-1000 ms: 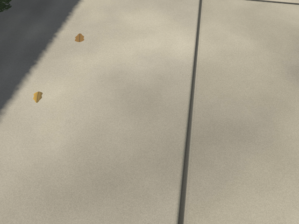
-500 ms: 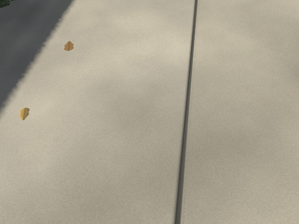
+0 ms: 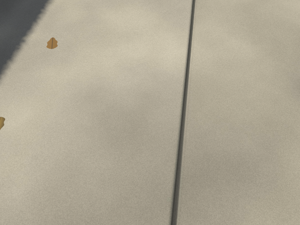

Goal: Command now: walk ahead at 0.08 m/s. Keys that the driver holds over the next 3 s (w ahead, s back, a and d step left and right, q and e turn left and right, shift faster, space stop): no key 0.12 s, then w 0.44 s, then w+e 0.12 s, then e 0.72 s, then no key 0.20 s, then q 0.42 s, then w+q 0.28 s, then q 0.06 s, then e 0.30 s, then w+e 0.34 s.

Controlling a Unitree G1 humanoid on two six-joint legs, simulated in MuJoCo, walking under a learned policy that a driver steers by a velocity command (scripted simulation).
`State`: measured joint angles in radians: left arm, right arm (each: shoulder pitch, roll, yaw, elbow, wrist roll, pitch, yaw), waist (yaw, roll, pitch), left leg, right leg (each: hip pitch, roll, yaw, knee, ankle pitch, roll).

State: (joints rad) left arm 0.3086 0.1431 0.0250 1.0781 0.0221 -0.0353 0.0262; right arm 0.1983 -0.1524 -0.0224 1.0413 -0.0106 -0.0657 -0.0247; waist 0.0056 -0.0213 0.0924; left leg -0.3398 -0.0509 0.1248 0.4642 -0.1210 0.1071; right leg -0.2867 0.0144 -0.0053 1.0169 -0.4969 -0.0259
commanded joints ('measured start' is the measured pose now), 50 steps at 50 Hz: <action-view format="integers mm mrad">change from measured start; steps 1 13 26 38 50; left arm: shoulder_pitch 189 291 248 68 37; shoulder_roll -4 116 153 67 129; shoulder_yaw -3 11 43 50 58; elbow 34 68 27 -76 -166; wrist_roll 4 -5 10 9 26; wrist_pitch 36 16 -52 -13 -11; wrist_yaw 2 5 -3 -43 -56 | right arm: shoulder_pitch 73 -29 -153 144 136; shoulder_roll -58 -70 -77 -98 -185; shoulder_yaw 4 -27 -32 -34 -53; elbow -4 -78 -162 -74 -83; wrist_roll -11 32 -12 -11 11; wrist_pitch -3 63 10 -47 -14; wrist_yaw -11 14 55 7 -30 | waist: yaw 43 92 50 23 99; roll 82 -194 -120 90 102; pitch -125 92 25 -14 -161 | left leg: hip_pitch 74 -299 -153 280 249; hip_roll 259 40 68 320 287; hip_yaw -222 -95 -27 -141 91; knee -188 23 134 -241 282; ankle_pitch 465 -450 -213 491 720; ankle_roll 111 -51 -60 21 -17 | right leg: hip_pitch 74 183 220 -327 75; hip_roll -28 -229 -261 -76 62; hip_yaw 15 340 192 8 -133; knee -147 -882 -862 100 -481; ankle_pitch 19 -316 203 235 436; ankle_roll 15 -167 -186 -55 -140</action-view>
